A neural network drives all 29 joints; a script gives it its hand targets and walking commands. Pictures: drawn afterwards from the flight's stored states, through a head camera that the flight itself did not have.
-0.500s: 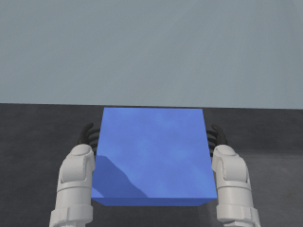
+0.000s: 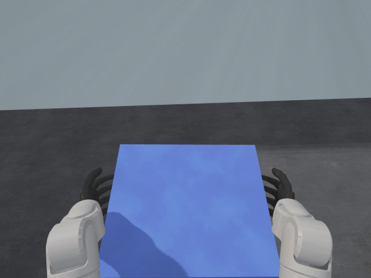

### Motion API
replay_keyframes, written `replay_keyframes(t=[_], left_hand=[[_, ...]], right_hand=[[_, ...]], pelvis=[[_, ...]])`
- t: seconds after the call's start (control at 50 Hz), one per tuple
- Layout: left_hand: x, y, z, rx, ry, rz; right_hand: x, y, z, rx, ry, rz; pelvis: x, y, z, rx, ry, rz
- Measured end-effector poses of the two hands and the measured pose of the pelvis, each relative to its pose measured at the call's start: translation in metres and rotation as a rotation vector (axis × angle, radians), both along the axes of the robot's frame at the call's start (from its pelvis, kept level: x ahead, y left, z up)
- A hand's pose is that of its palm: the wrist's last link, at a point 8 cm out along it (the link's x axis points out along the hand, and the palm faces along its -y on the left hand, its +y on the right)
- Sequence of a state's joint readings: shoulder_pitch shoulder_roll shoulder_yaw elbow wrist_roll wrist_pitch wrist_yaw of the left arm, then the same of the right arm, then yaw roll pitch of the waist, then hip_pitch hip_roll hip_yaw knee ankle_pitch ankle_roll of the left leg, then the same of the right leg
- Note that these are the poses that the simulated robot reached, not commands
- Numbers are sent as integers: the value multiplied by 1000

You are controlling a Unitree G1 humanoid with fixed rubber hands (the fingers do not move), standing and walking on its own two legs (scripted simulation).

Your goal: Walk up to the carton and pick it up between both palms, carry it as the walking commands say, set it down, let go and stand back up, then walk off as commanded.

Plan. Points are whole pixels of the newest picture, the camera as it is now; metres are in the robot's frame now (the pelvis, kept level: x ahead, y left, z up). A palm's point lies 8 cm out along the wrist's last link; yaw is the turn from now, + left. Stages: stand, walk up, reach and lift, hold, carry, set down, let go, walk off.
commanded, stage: carry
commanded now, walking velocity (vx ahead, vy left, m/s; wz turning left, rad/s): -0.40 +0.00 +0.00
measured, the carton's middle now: (187, 214) +0.25 +0.00 +0.01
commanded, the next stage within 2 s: none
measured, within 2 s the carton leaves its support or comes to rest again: neither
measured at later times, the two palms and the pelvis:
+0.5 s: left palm out of the picture -0.01 +0.15 +0.11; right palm out of the picture +0.00 -0.21 +0.08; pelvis -0.24 -0.03 -0.01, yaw +0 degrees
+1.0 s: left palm out of the picture -0.28 +0.08 +0.11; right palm out of the picture -0.28 -0.28 +0.09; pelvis -0.51 -0.09 +0.00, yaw +0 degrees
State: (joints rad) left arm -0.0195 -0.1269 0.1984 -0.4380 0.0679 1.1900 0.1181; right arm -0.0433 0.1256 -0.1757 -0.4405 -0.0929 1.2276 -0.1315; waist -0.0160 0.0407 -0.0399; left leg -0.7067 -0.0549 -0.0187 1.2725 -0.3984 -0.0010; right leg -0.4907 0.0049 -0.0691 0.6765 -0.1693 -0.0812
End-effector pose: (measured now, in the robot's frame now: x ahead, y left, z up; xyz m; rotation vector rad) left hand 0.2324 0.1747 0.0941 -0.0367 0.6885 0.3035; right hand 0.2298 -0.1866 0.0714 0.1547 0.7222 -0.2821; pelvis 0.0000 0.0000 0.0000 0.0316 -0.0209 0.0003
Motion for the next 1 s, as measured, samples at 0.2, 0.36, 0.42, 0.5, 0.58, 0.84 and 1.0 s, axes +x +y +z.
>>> replay_keyframes(t=[0.2, 0.36, 0.42, 0.5, 0.58, 0.84, 1.0], left_hand=[[-94, 2, 20, -48, -86, -2], [-186, -3, 18, -40, -52, 34], [-212, -11, 18, -11, -63, 38], [-247, -28, 13, 18, -44, 34], [-290, -40, 8, 24, -1, 22], [-426, -74, 11, -45, -49, -40], [-517, -90, 17, 5, -52, 11]], right_hand=[[-92, 1, 42, -80, -87, 11], [-173, -4, 33, -62, -53, 38], [-196, -11, 25, -46, -64, 52], [-234, -27, 7, -14, -46, 46], [-282, -40, 1, 10, -1, 20], [-437, -74, 32, -90, -50, -20], [-513, -90, 16, -25, -53, 18]], pelvis=[[-94, -3, 7, 42, 26, 13], [-170, -14, 7, 10, -23, 18], [-197, -23, 0, 11, -5, 10], [-241, -35, -6, -9, 11, -3], [-285, -44, 1, 5, 6, 0], [-434, -70, 10, 45, 5, -19], [-510, -94, 2, 15, 13, -3]])
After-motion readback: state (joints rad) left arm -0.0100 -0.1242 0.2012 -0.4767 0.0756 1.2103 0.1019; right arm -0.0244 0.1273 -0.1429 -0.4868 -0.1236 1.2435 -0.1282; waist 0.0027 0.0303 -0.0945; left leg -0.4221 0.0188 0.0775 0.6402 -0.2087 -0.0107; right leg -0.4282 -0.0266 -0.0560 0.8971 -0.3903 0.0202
